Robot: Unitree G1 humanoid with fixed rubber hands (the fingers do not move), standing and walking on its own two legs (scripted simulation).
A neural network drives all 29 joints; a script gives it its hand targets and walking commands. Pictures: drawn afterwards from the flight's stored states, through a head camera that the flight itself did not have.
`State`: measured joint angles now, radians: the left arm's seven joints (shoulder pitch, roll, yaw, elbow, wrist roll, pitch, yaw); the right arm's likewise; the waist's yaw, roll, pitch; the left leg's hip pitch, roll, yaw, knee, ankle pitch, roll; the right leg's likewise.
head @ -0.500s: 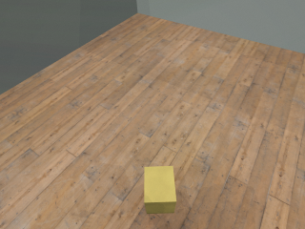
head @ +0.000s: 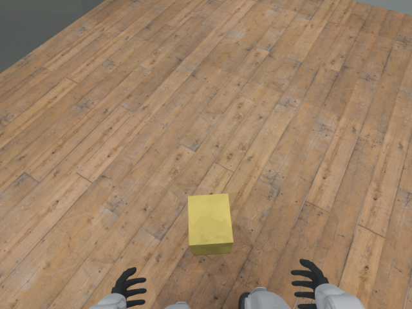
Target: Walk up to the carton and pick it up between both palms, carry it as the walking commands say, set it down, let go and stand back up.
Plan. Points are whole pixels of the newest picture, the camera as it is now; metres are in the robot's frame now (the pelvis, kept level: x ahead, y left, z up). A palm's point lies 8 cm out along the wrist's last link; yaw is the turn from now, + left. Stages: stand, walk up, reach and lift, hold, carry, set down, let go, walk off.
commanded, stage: reach and lift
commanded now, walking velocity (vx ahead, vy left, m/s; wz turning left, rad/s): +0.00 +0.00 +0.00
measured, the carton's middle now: (210, 226) +0.42 +0.03 -0.63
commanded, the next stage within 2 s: none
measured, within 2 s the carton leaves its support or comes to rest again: neither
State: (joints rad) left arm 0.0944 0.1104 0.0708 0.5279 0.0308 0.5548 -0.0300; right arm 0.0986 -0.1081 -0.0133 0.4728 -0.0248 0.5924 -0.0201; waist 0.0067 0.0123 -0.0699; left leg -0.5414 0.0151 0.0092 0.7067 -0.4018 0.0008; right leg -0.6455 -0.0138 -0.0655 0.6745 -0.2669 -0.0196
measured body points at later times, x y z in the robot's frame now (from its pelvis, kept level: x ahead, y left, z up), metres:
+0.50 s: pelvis -0.08 +0.00 -0.06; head +0.07 +0.00 +0.37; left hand +0.21 +0.21 -0.16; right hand +0.22 -0.18 -0.16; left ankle -0.04 +0.12 -0.72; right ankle +0.03 -0.11 -0.72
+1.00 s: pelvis -0.08 +0.00 -0.09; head +0.18 -0.01 +0.28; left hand +0.37 +0.20 -0.19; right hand +0.39 -0.17 -0.19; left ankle -0.04 +0.12 -0.72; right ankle +0.03 -0.11 -0.72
